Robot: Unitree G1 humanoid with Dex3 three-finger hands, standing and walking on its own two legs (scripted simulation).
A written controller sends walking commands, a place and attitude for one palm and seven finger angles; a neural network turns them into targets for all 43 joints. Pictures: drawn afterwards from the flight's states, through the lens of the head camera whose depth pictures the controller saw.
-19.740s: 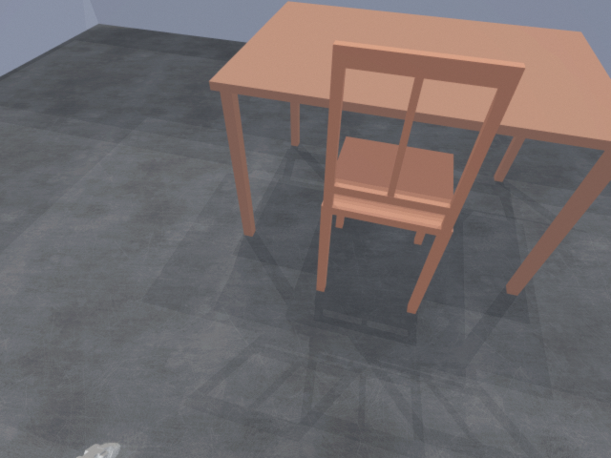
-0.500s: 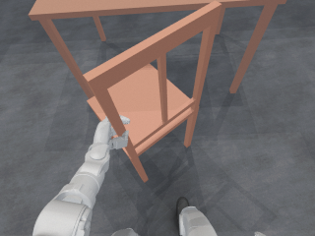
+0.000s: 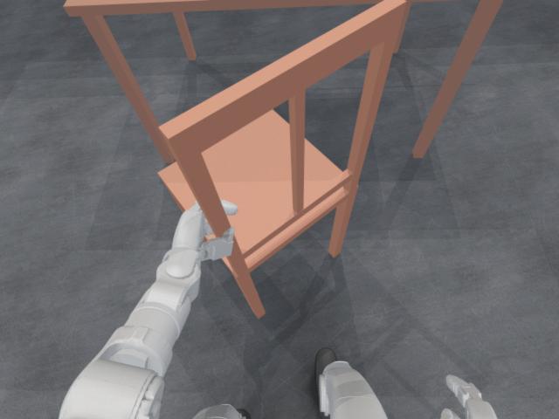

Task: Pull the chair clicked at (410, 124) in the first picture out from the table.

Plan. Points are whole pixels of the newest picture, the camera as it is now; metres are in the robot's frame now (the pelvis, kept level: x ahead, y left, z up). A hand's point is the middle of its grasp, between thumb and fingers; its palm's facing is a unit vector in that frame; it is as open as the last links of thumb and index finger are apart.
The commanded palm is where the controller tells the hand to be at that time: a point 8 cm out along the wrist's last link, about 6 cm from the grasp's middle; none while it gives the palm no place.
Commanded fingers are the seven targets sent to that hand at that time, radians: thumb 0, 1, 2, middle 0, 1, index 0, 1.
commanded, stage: step backward, pulling the chair out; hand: left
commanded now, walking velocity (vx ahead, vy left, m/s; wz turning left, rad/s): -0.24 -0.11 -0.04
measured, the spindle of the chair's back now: (297, 162) +0.52 -0.04 -0.04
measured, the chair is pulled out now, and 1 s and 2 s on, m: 0.42 0.44 0.44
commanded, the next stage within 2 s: stop walking, hand still on the chair in 1.86 s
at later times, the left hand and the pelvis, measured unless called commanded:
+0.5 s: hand (221, 254) +0.35 +0.09 -0.05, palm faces -0.11 -0.96 -0.24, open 6.1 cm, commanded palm +0.36 +0.14 -0.04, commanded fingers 0.00 0.90 0.90 -0.50 -1.45 -0.50 -1.45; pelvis +0.00 +0.00 +0.00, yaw -2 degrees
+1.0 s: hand (221, 255) +0.35 +0.09 -0.05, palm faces -0.09 -0.96 -0.25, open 6.1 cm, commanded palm +0.36 +0.14 -0.04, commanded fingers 0.00 0.90 0.90 -0.50 -1.45 -0.50 -1.45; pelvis -0.01 -0.01 +0.00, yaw -2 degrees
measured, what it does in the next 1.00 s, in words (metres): steps on the spot: right foot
